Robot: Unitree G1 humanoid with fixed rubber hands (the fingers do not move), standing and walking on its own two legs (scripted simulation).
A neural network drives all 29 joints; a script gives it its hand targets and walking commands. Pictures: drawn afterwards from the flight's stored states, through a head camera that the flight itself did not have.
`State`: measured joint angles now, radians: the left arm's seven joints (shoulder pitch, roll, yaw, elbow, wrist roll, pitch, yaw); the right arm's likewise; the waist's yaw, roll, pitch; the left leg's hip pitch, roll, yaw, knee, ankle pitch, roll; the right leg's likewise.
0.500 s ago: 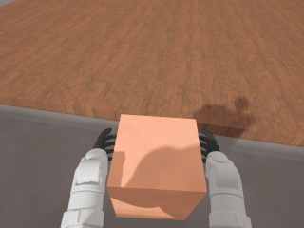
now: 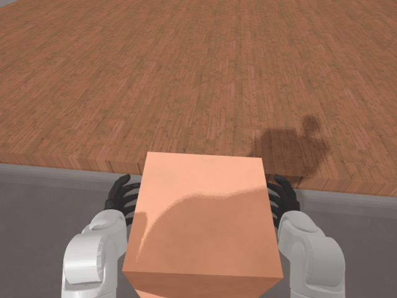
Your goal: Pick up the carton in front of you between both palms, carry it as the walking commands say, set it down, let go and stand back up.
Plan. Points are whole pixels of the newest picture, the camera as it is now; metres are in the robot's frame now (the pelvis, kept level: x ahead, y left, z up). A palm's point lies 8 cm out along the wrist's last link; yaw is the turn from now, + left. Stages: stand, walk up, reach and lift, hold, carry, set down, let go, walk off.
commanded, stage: carry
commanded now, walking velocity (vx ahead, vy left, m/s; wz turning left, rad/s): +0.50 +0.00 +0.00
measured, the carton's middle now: (199, 234) +0.24 +0.00 +0.02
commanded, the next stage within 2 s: none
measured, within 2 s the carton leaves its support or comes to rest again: neither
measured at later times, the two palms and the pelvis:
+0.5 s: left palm (140, 117) +0.55 +0.17 +0.07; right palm (249, 117) +0.56 -0.13 +0.07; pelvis +0.32 +0.02 -0.03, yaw +1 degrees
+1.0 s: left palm (160, 38) +0.98 +0.15 +0.13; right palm (238, 37) +0.99 -0.15 +0.12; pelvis +0.66 +0.00 -0.03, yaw +3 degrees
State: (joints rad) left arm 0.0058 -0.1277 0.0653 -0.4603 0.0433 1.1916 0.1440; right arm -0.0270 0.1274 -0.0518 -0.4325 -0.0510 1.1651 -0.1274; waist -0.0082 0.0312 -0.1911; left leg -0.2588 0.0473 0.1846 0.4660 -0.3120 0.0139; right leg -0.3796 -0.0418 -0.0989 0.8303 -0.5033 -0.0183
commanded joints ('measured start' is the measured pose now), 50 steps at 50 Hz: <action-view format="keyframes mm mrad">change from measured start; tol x32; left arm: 1 -350 -752 -558 -101 -256 -9 -57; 23 -429 -686 -665 -309 -325 -24 -115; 50 -1160 -623 -353 263 -238 -59 49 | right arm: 1 -388 734 615 -190 281 36 50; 18 -190 713 557 -155 178 -12 62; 50 -1131 623 341 284 226 -13 -55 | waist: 1 8 -16 -91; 4 52 -385 -96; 23 -22 185 -269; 42 -60 112 42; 50 98 -213 -317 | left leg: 1 27 167 -109 -89 -53 59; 7 -606 58 -111 635 -202 -3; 20 165 -103 141 21 279 46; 22 564 255 -416 -85 47 180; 40 203 176 -68 -244 265 142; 46 120 114 39 266 681 70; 48 -374 -85 -45 848 -114 -10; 50 -555 -27 -173 1020 -165 34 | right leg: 1 199 27 -117 -437 289 6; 5 609 -370 472 -601 345 -195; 19 362 -162 -128 -395 1127 -42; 24 -308 22 84 618 42 -8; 42 -256 -6 -118 -204 399 -43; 46 226 79 -174 -279 334 -92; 48 672 -320 555 -457 388 -254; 50 681 -320 516 -422 759 -265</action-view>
